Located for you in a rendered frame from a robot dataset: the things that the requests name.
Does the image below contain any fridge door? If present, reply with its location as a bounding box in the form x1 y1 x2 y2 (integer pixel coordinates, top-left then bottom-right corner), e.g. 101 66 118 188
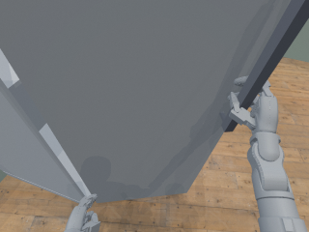
0 0 291 204

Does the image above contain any handle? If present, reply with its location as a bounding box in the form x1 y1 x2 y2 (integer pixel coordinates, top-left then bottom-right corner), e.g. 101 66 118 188
219 0 309 132

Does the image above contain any right robot forearm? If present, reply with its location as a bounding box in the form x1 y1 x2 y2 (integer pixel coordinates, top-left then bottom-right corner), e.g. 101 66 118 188
247 131 308 232

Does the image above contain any right robot hand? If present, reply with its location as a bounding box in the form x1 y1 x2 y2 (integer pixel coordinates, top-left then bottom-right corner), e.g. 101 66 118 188
227 76 279 134

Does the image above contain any left robot hand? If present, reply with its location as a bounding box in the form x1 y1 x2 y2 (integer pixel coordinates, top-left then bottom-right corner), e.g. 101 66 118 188
65 193 101 232

